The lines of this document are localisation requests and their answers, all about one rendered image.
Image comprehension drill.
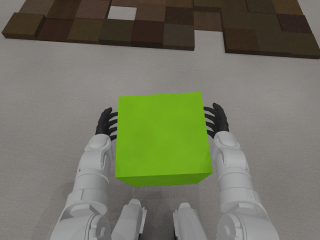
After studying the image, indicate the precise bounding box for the carton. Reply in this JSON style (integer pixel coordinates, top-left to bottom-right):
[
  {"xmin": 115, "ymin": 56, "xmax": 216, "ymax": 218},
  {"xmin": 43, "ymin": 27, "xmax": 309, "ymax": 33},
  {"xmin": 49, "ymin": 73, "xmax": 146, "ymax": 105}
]
[{"xmin": 115, "ymin": 92, "xmax": 213, "ymax": 187}]

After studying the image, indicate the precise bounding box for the robot left forearm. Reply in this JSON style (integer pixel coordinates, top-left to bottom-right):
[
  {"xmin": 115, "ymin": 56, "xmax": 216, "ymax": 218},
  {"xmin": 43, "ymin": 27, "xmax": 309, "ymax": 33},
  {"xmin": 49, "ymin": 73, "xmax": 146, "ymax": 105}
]
[{"xmin": 50, "ymin": 134, "xmax": 114, "ymax": 240}]

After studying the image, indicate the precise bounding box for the left robot shin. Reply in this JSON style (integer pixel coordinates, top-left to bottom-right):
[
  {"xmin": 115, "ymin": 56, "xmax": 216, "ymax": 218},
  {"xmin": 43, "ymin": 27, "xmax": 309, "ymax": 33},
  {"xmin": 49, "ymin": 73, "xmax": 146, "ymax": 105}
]
[{"xmin": 121, "ymin": 199, "xmax": 141, "ymax": 212}]

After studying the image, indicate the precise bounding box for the right robot upper arm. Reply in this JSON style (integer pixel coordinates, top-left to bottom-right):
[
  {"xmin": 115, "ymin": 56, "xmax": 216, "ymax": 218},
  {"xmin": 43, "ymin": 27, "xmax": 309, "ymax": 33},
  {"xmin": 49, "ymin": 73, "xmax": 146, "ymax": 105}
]
[{"xmin": 216, "ymin": 211, "xmax": 279, "ymax": 240}]

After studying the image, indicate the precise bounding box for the left robot upper arm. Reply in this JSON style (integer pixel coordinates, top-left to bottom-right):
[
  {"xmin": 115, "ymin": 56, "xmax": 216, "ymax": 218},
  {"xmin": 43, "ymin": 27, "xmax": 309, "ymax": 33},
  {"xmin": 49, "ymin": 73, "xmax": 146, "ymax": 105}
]
[{"xmin": 50, "ymin": 213, "xmax": 112, "ymax": 240}]

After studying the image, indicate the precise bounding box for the robot right forearm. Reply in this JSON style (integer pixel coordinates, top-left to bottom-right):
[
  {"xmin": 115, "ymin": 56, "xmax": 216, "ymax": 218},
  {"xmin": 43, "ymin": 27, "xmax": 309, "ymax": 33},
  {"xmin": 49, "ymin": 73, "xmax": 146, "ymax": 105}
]
[{"xmin": 211, "ymin": 131, "xmax": 279, "ymax": 236}]

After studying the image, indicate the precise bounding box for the robot left hand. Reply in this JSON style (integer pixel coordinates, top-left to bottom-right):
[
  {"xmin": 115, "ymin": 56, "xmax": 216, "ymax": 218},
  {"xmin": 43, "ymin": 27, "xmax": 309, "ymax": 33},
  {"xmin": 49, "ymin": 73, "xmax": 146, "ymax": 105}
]
[{"xmin": 95, "ymin": 107, "xmax": 118, "ymax": 141}]

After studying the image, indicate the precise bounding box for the left robot thigh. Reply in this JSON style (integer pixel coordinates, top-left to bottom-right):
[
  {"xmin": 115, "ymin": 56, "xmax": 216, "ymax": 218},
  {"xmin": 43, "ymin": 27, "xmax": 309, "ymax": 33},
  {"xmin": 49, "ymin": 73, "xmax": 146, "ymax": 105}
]
[{"xmin": 111, "ymin": 203, "xmax": 147, "ymax": 240}]

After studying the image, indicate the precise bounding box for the robot right hand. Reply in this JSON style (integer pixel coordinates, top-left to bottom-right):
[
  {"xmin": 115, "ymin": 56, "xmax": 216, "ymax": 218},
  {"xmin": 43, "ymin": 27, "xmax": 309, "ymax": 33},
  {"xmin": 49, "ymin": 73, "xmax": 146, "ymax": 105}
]
[{"xmin": 203, "ymin": 103, "xmax": 229, "ymax": 139}]

